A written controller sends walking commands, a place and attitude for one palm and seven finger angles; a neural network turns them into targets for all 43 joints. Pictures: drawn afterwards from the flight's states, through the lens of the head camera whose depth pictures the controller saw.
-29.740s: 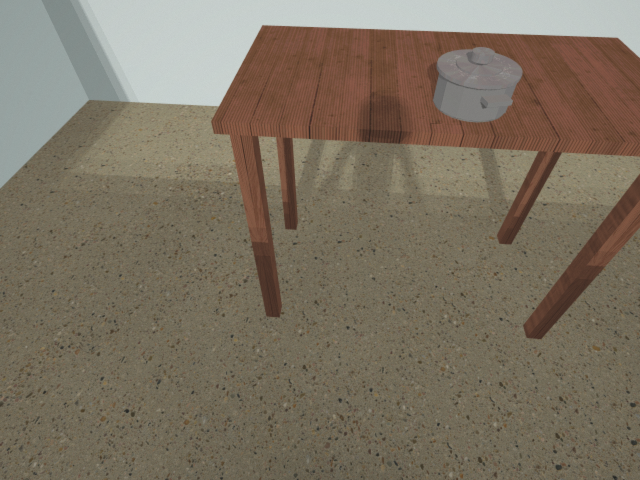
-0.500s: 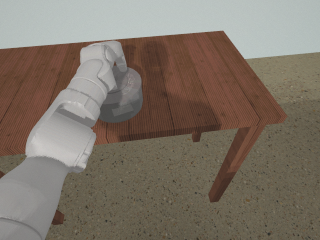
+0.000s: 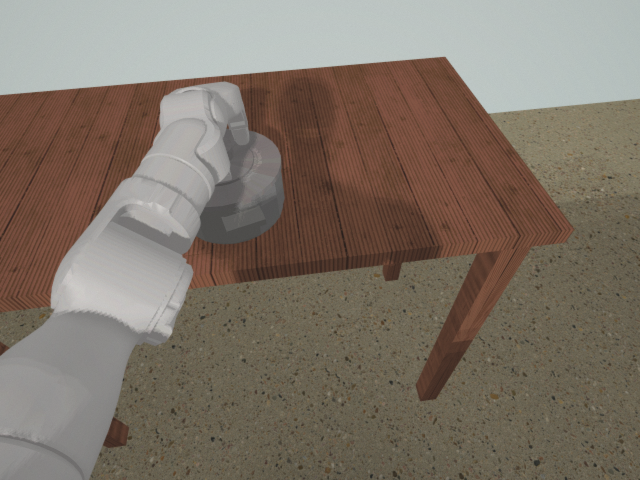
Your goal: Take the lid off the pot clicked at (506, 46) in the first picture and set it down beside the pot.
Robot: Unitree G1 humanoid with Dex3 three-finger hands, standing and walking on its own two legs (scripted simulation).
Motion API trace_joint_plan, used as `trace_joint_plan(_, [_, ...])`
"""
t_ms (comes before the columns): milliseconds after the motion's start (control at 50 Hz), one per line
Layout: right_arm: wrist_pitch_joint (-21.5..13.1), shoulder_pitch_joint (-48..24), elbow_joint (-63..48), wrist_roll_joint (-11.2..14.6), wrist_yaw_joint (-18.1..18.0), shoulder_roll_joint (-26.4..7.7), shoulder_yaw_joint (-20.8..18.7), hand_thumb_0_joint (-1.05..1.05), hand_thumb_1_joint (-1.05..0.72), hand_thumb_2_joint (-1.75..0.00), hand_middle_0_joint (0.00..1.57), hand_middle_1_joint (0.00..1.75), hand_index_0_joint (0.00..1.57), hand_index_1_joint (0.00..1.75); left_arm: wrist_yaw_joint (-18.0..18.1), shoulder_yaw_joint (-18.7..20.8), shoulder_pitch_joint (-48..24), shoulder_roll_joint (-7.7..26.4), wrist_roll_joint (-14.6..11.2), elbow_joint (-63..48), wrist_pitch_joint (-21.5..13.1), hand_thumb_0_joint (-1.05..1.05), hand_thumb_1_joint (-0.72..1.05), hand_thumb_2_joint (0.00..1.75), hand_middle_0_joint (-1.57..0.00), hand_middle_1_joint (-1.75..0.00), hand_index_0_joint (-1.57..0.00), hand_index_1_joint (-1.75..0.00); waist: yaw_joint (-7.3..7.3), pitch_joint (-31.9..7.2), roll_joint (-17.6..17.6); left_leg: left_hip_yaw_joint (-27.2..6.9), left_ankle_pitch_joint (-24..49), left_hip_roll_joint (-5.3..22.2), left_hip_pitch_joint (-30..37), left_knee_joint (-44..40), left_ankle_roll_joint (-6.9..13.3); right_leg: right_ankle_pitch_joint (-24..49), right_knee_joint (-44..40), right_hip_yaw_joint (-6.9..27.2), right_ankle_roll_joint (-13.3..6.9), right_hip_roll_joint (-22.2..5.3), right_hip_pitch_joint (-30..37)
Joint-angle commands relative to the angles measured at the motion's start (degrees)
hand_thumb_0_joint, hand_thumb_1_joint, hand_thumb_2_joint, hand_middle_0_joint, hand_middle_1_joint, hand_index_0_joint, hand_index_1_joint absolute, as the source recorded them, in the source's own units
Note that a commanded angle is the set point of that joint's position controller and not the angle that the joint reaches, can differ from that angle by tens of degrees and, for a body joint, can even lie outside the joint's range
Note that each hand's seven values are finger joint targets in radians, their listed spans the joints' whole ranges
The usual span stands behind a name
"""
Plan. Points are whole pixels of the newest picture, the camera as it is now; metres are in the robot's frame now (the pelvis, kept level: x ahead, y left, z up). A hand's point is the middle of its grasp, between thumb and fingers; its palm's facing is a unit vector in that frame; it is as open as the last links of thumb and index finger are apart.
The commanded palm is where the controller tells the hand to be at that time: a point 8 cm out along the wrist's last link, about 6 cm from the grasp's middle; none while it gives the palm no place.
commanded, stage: close the fingers and squeeze the knob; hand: left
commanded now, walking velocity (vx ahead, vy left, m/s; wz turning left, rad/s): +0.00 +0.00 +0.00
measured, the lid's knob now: (216, 151) +0.51 +0.11 +0.15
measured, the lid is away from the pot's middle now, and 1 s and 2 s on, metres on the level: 0.00 0.00 0.01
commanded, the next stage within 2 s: lift the lid straight up in 1.26 s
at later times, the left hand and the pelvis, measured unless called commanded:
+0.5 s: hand (214, 152) +0.48 +0.10 +0.17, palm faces -0.36 -0.07 -0.93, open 7.7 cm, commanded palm +0.47 +0.11 +0.22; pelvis +0.01 +0.00 +0.00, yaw +0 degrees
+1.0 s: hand (214, 155) +0.47 +0.10 +0.17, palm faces -0.36 -0.07 -0.93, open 7.0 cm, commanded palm +0.46 +0.11 +0.22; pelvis +0.01 +0.00 +0.00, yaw +1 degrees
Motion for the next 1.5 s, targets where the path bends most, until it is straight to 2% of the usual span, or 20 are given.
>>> trace_joint_plan(0, [-2.03,-0.42,-5.96,-0.44,-0.55,-7.83,-2.21,0.0,-0.9,-0.9,0.2,0.3,0.2,0.3,0.69,2.61,-25.18,12.27,1.05,-5.23,0.35,0.0,0.01,1.01,-0.54,-0.88,-0.54,-0.88,0.45,-18.62,-8.13,-0.63,17.06,-0.67,5.72,-1.33,1.37,21.21,-0.93,-2.96,-2.81,2.22,11.09])
trace_joint_plan(140, [-1.8,-0.14,-5.94,-0.57,-0.21,-8.19,-2.63,0.0,-0.9,-0.9,0.2,0.3,0.2,0.3,0.61,1.98,-25.81,10.85,0.09,-7.81,-0.13,0.0,0.08,0.99,-0.57,-0.95,-0.57,-0.95,0.45,-18.59,-7.03,-0.82,19.76,-0.47,6.9,-1.05,1.45,22.27,-1.06,-3.27,-2.96,2.31,10.49])
trace_joint_plan(180, [-1.81,-0.26,-5.87,-0.42,-0.27,-8.11,-2.31,0.0,-0.9,-0.9,0.2,0.3,0.2,0.3,0.66,3.79,-25.4,13.86,0.91,-7.23,0.08,0.0,0.11,0.98,-0.58,-0.96,-0.58,-0.96,0.73,-19.07,-8.3,-0.71,19.58,-0.43,6.52,-1.24,1.43,22.81,-0.89,-3.01,-2.74,2.27,11.46])
trace_joint_plan(240, [-1.76,-0.45,-6.08,-0.49,0.09,-7.91,-2.72,0.0,-0.9,-0.9,0.2,0.3,0.2,0.3,0.32,0.37,-24.41,8.38,0.39,-8.99,-0.19,0.0,0.14,0.96,-0.6,-0.98,-0.6,-0.98,0.65,-19.53,-6.21,-1.06,24.4,0.06,8.76,-0.39,1.42,23.53,-0.66,-3.38,-2.88,2.35,9.69])
trace_joint_plan(280, [-1.88,-0.83,-6.44,-0.7,0.2,-7.69,-2.62,0.0,-0.9,-0.9,0.2,0.3,0.2,0.3,0.45,3.85,-24.32,12.91,0.95,-10.12,-0.22,0.0,0.16,0.94,-0.61,-1.0,-0.61,-1.0,1.46,-20.98,-6.58,-1.09,24.42,-0.05,9.1,-0.36,1.38,23.98,-0.46,-2.91,-2.77,2.24,11.38])
trace_joint_plan(340, [-1.66,-1.62,-6.9,-0.53,0.68,-7.42,-2.79,0.0,-0.9,-0.9,0.2,0.3,0.2,0.3,0.08,0.18,-23.86,7.77,-0.2,-12.68,-0.29,0.0,0.2,0.92,-0.63,-1.01,-0.63,-1.01,1.2,-20.78,-5.31,-1.3,27.87,0.12,10.51,0.13,1.43,25.19,-0.55,-3.27,-2.93,2.23,10.5])
trace_joint_plan(420, [-1.49,-1.5,-5.99,-0.37,0.63,-7.31,-2.37,0.0,-0.9,-0.9,0.2,0.3,0.2,0.3,0.29,1.39,-24.26,9.55,0.35,-9.92,0.52,0.0,0.25,0.88,-0.66,-1.03,-0.66,-1.03,0.98,-18.55,-6.99,-1.51,24.74,-0.09,9.49,-0.55,1.26,23.09,-0.79,-3.4,-2.88,2.45,9.63])
trace_joint_plan(540, [-1.42,-1.93,-6.15,-0.86,0.59,-7.21,-2.53,0.0,-0.9,-0.9,0.2,0.3,0.2,0.3,0.17,2.02,-25.16,9.24,-0.24,-12.1,0.29,0.0,0.34,0.81,-0.71,-1.04,-0.71,-1.04,1.32,-20.35,-7.52,-1.45,25.47,-0.12,10.14,-0.42,1.33,24.22,-0.71,-3.26,-2.98,2.23,10.95])
trace_joint_plan(740, [-1.33,-2.29,-6.13,-0.86,0.61,-6.86,-2.53,0.0,-0.9,-0.9,0.2,0.3,0.2,0.3,0.21,0.74,-26.47,7.19,-0.32,-13.3,0.26,0.0,0.42,0.85,-0.67,-1.03,-0.75,-1.05,1.11,-20.67,-6.92,-1.74,25.72,0.01,11.04,-0.58,1.21,23.63,-0.73,-3.31,-3.09,2.24,10.52])
trace_joint_plan(800, [-1.31,-2.34,-5.71,-0.66,0.66,-6.82,-2.32,0.0,-0.9,-0.9,0.2,0.3,0.2,0.3,0.11,-1.21,-25.7,5.02,0.0,-10.79,0.73,0.0,0.45,0.86,-0.67,-1.03,-0.76,-1.06,0.49,-18.33,-7.36,-2.05,25.4,-0.01,10.87,-0.54,1.1,22.57,-0.84,-3.62,-3.03,2.54,8.79])
trace_joint_plan(840, [-1.5,-2.31,-6.06,-1.03,0.7,-7.01,-2.48,0.0,-0.9,-0.9,0.2,0.3,0.2,0.3,0.29,0.7,-27.61,7.26,-0.45,-14.16,0.19,0.0,0.47,0.87,-0.67,-1.04,-0.76,-1.06,1.11,-20.86,-6.36,-2.04,25.3,-0.08,11.21,-0.63,1.13,23.08,-0.83,-3.26,-3.17,2.29,10.61])
trace_joint_plan(940, [-2.05,-2.56,-6.77,-1.17,0.87,-6.56,-2.65,0.0,-0.9,-0.9,0.2,0.3,0.2,0.3,-0.02,0.07,-25.71,5.89,-1.08,-16.79,-0.2,0.0,0.53,0.89,-0.68,-1.05,-0.78,-1.07,1.72,-22.14,-6.67,-2.04,28.66,-0.06,12.32,-0.4,1.31,25.33,-0.85,-3.2,-3.03,2.25,12.38])
trace_joint_plan(1020, [-1.77,-2.5,-5.43,-0.69,0.57,-6.94,-2.34,0.0,-0.9,-0.9,0.2,0.3,0.2,0.3,0.1,0.05,-25.33,6.92,-0.38,-11.7,0.61,0.0,0.57,0.91,-0.69,-1.06,-0.79,-1.08,0.85,-17.04,-8.26,-1.66,22.26,-0.29,10.03,-1.62,1.18,21.89,-1.64,-3.56,-2.99,2.49,10.13])
trace_joint_plan(1120, [-2.13,-3.05,-6.22,-0.95,0.55,-6.52,-2.33,0.0,-0.9,-0.9,0.2,0.3,0.2,0.3,0.35,0.35,-25.35,7.22,-0.06,-14.24,-0.05,0.0,0.63,0.92,-0.7,-1.07,-0.81,-1.09,1.68,-20.62,-6.16,-1.84,25.32,-0.23,11.35,-1.33,1.16,23.7,-1.03,-3.05,-3.11,2.18,12.08])
trace_joint_plan(1180, [-1.85,-2.34,-5.57,-0.91,0.4,-7.07,-2.34,0.0,-0.9,-0.9,0.2,0.3,0.2,0.3,0.39,1.63,-25.01,8.87,-0.18,-11.49,0.21,0.0,0.67,0.93,-0.71,-1.08,-0.82,-1.1,1.09,-17.85,-8.08,-1.31,21.39,-0.47,9.56,-1.76,1.29,22.4,-1.74,-3.25,-3.06,2.39,11.55])
trace_joint_plan(1240, [-2.02,-2.74,-6.21,-0.97,0.35,-6.85,-2.55,0.0,-0.9,-0.9,0.2,0.3,0.2,0.3,0.34,1.07,-25.96,7.92,-0.42,-14.22,-0.42,0.0,0.7,0.94,-0.72,-1.09,-0.83,-1.11,1.46,-19.87,-7.2,-1.2,22.66,-0.35,10.37,-1.76,1.36,23.31,-1.52,-3.07,-3.14,2.14,12.45])
trace_joint_plan(1320, [-2.15,-3.01,-6.31,-0.79,0.23,-6.88,-2.25,0.0,-0.9,-0.9,0.2,0.3,0.2,0.3,0.56,3.0,-23.8,10.81,0.18,-12.39,-0.28,0.0,0.72,0.94,-0.72,-1.09,-0.83,-1.11,1.87,-19.51,-8.24,-1.19,22.95,-0.44,9.65,-1.9,1.26,23.89,-1.46,-2.9,-2.99,2.11,13.36])
trace_joint_plan(1360, [-2.07,-3.3,-6.54,-0.83,0.44,-6.69,-2.46,0.0,-0.9,-0.9,0.2,0.3,0.2,0.3,0.38,0.44,-26.2,7.93,-0.21,-15.08,-0.73,0.0,0.73,0.95,-0.72,-1.1,-0.84,-1.11,1.33,-19.35,-6.56,-1.42,24.0,-0.18,11.12,-1.74,1.36,23.34,-1.73,-3.05,-3.04,2.17,11.95])
trace_joint_plan(1380, [-2.12,-3.29,-6.46,-0.83,0.44,-6.66,-2.52,0.0,-0.9,-0.9,0.2,0.3,0.2,0.3,0.71,3.01,-26.6,11.07,0.07,-15.71,-0.71,0.0,0.73,0.95,-0.72,-1.1,-0.84,-1.11,1.91,-20.52,-6.54,-1.56,24.74,-0.06,11.49,-1.74,1.31,23.6,-1.62,-2.76,-3.07,2.13,12.9])
trace_joint_plan(1480, [-2.78,-3.68,-6.54,-0.82,0.13,-6.37,-2.33,0.0,-0.9,-0.9,0.2,0.3,0.2,0.3,0.9,3.76,-29.42,12.94,0.32,-17.09,-0.9,0.0,0.74,0.95,-0.72,-1.1,-0.84,-1.11,2.04,-21.51,-6.85,-1.44,24.65,-0.37,11.64,-2.27,1.49,24.69,-1.97,-2.48,-3.05,2.05,14.6])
